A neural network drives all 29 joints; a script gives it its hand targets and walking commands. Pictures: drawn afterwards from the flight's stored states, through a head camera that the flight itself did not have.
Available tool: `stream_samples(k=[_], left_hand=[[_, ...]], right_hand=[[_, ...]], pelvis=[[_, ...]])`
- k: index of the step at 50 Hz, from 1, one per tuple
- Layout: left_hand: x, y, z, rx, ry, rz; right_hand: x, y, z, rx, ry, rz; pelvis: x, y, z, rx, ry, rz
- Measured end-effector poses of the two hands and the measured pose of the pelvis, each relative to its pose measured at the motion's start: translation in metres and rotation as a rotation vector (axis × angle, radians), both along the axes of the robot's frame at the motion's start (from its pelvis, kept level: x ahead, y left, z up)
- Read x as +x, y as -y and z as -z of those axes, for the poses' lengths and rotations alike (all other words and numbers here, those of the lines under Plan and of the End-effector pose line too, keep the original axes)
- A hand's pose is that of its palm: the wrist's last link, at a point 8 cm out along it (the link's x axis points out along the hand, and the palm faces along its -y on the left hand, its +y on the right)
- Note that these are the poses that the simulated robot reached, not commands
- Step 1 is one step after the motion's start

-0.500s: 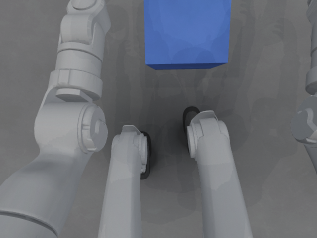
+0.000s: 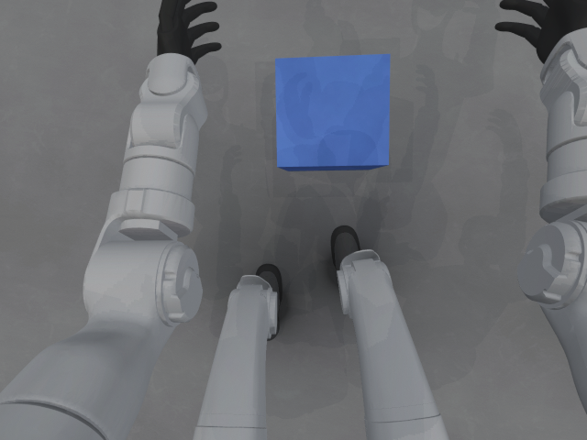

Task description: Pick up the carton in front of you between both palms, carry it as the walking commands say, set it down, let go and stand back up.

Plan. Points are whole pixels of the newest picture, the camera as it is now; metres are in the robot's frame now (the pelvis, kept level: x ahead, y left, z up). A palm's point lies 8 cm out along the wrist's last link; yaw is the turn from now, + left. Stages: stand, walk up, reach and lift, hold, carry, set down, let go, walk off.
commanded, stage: let go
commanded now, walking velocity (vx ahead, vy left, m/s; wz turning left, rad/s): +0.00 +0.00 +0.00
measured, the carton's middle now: (329, 123) +0.50 -0.10 -0.51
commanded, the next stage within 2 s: stand in 1.32 s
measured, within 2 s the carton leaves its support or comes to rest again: neither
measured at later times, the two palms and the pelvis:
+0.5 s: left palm (74, 195) +0.40 +0.16 +0.00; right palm out of the picture +0.34 -0.29 +0.00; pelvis +0.06 -0.01 +0.10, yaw -3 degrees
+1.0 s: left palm out of the picture +0.27 +0.25 +0.07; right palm out of the picture +0.24 -0.21 +0.07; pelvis +0.10 +0.03 +0.14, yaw -3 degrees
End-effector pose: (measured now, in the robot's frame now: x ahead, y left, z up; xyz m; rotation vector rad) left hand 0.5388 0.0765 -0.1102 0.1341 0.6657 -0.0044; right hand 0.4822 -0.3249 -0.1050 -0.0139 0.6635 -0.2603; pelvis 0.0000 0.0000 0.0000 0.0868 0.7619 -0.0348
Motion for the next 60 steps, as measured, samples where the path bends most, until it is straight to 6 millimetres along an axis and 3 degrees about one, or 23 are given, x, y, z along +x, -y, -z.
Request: stream_samples(k=[4,9,27,32,38,47,55,60], left_hand=[[-0.008,-0.007,-0.016,0.041,-0.021,-0.001],[-0.038,-0.02,-0.033,0.089,-0.045,0.009],[-0.156,-0.09,-0.117,0.087,-0.084,0.006],[-0.195,-0.116,-0.135,0.098,-0.112,0.014],[-0.228,-0.146,-0.159,0.093,-0.109,-0.002],[-0.261,-0.171,-0.177,0.077,-0.112,-0.006],[-0.264,-0.183,-0.182,0.073,-0.126,-0.013],[-0.26,-0.18,-0.181,0.063,-0.127,-0.007]], right_hand=[[-0.006,-0.005,-0.011,-0.024,-0.042,-0.042],[-0.031,-0.009,-0.023,-0.07,-0.093,-0.101],[-0.155,-0.044,-0.111,-0.07,-0.137,-0.143],[-0.194,-0.063,-0.131,-0.053,-0.153,-0.144],[-0.228,-0.086,-0.155,-0.055,-0.165,-0.153],[-0.242,-0.112,-0.174,-0.068,-0.163,-0.173],[-0.231,-0.118,-0.176,-0.074,-0.163,-0.181],[-0.227,-0.118,-0.177,-0.076,-0.156,-0.18]], pelvis=[[0.008,0.003,-0.021,-0.002,0.017,0.006],[0.023,0.008,-0.046,-0.012,0.053,0.0],[0.058,0.004,-0.106,-0.064,0.331,0.012],[0.066,-0.004,-0.119,-0.084,0.45,0.013],[0.08,-0.012,-0.132,-0.105,0.575,0.009],[0.097,-0.027,-0.139,-0.13,0.717,0.009],[0.102,-0.035,-0.139,-0.139,0.793,0.011],[0.105,-0.035,-0.139,-0.14,0.801,0.01]])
